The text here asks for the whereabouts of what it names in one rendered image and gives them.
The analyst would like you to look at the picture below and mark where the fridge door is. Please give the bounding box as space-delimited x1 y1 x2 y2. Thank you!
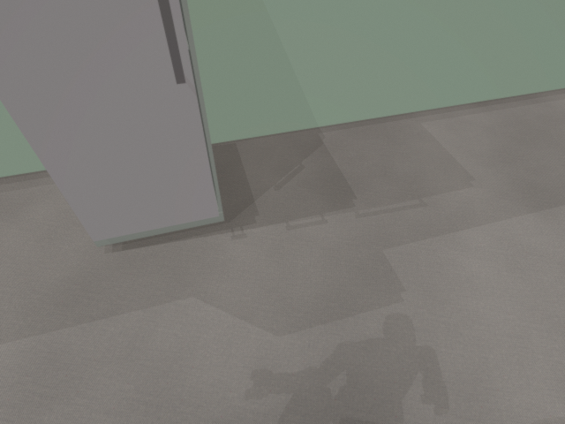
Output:
0 0 219 241

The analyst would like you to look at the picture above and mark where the handle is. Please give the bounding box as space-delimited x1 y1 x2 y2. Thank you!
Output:
158 0 185 84

